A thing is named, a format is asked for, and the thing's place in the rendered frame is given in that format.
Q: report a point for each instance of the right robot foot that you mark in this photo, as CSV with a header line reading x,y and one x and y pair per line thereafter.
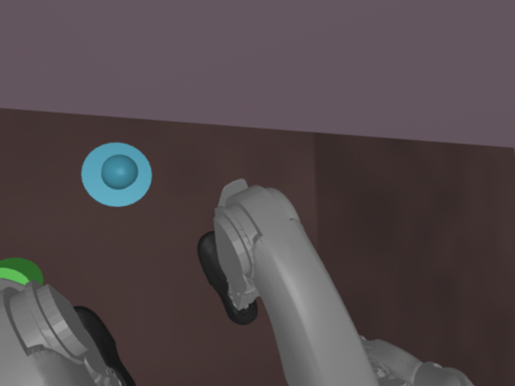
x,y
207,254

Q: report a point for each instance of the left robot foot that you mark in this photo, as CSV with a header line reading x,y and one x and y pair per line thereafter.
x,y
105,343

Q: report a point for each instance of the right robot hand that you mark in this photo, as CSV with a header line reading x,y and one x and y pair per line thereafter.
x,y
392,365

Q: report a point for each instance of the right robot arm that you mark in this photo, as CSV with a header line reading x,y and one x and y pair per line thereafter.
x,y
432,374

